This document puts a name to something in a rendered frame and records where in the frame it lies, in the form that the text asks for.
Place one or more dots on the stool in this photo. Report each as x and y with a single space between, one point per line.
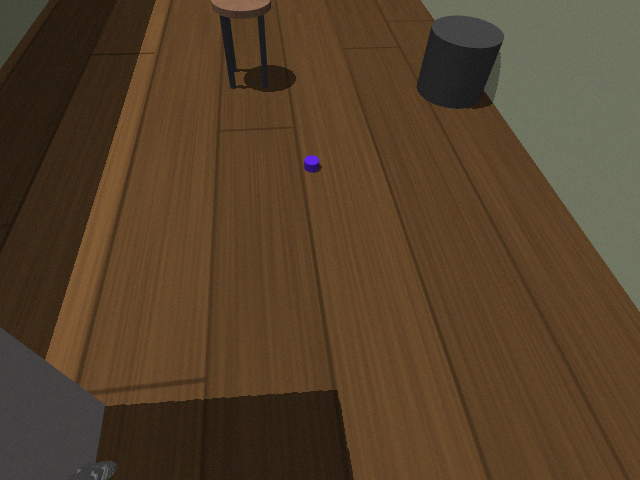
242 9

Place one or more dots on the left robot hand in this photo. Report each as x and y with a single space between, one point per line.
99 471

